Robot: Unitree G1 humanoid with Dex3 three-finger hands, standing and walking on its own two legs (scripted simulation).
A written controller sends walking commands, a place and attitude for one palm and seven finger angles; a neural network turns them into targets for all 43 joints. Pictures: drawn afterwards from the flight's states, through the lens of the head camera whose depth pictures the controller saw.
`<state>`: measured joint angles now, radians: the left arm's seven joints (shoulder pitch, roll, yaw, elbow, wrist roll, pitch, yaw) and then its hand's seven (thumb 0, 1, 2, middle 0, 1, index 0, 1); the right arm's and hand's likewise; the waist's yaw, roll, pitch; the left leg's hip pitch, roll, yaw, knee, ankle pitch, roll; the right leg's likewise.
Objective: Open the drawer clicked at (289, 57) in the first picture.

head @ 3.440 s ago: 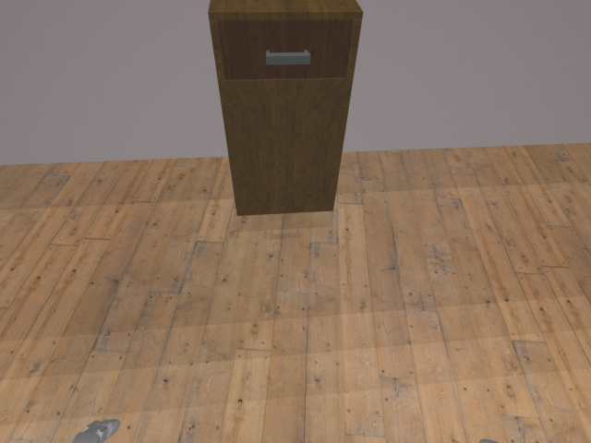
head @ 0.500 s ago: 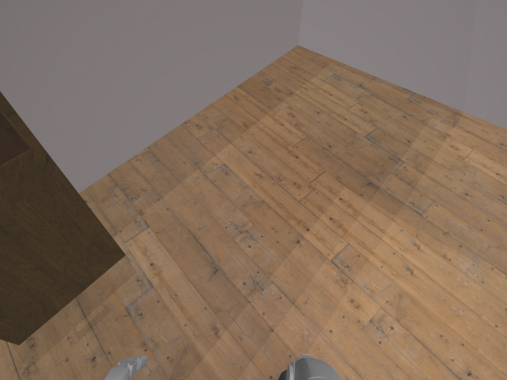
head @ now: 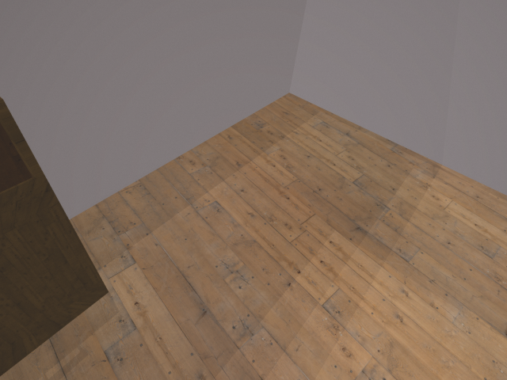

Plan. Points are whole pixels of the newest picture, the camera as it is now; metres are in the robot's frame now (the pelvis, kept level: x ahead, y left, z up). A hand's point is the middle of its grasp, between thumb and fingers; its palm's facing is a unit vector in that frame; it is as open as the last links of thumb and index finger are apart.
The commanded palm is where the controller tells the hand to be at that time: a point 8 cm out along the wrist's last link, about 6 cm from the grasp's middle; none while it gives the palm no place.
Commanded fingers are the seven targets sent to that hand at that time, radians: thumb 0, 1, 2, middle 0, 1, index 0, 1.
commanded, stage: turn to face it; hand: left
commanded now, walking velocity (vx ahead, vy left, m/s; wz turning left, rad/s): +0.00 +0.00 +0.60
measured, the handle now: out of the picture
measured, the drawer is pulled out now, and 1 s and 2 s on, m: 0.00 0.00 0.00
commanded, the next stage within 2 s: take the last steps up to it in 1.50 s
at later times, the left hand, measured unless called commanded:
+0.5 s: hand out of the picture +0.03 +0.19 -0.14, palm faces +0.27 -0.92 -0.28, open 7.4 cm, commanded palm none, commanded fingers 0.00 0.90 0.90 -0.20 -0.30 -0.20 -0.30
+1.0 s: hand out of the picture -0.16 +0.22 -0.18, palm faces +0.58 -0.77 -0.26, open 7.4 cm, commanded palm none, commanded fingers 0.00 0.90 0.90 -0.20 -0.30 -0.20 -0.30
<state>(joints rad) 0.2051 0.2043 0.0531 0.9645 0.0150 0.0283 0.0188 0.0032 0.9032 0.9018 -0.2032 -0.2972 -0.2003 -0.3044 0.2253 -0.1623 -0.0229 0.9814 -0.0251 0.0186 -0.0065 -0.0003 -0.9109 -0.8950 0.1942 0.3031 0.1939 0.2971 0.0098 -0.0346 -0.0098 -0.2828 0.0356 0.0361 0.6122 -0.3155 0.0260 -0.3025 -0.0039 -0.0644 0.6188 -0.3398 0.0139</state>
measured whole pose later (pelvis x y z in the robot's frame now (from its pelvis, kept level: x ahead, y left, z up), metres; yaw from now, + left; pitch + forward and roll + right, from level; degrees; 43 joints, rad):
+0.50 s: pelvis -0.03 -0.03 +0.01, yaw +15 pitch +0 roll +0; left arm 0.15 0.18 0.05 0.91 0.01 0.02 0.03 0.00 0.90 0.90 -0.20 -0.30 -0.20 -0.30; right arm 0.25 -0.25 -0.10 0.98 -0.03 0.08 0.00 0.00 -0.91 -0.89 0.20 0.30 0.20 0.30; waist -0.04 0.06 0.05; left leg -0.48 -0.07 -0.09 0.82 -0.40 -0.02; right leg -0.22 -0.01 -0.05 0.51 -0.30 -0.01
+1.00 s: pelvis -0.06 +0.01 +0.00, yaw +33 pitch +0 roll -1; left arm 0.23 0.29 0.09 0.94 0.02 0.08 0.01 0.01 0.91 0.90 -0.20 -0.30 -0.20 -0.30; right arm 0.12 -0.23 -0.06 0.88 -0.02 0.02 0.01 0.00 -0.91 -0.89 0.20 0.30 0.20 0.30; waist 0.03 -0.05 0.10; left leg -0.29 0.01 0.06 0.59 -0.31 0.04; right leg -0.46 -0.12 -0.07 1.12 -0.48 0.09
